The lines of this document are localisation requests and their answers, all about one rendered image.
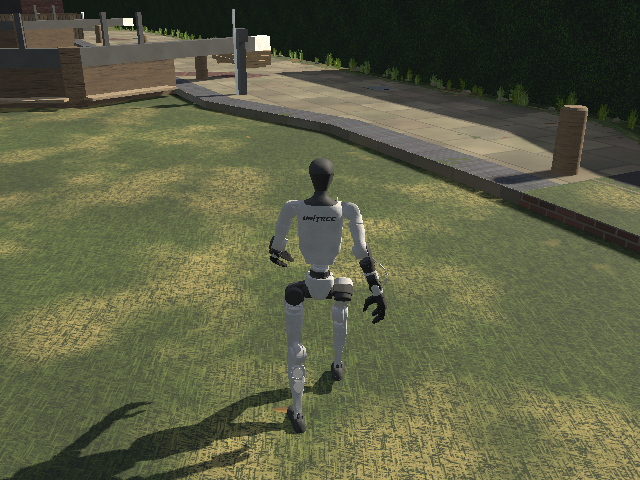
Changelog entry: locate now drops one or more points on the right robot forearm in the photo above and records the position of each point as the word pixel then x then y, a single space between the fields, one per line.
pixel 370 273

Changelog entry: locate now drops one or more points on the robot right upper arm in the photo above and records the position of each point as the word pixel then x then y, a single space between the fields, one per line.
pixel 352 213

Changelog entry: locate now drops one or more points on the robot right thigh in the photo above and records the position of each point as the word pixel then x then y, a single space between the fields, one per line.
pixel 342 292

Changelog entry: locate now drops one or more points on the robot left upper arm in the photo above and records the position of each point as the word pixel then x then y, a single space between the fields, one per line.
pixel 284 222

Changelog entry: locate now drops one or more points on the robot left hand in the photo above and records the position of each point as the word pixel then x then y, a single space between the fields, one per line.
pixel 285 255

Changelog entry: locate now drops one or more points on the left robot forearm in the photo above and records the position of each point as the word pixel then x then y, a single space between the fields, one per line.
pixel 274 253

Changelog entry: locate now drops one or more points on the robot right hand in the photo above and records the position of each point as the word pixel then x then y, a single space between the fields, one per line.
pixel 380 310

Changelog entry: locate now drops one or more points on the humanoid robot torso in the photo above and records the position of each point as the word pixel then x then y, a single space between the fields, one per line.
pixel 320 237

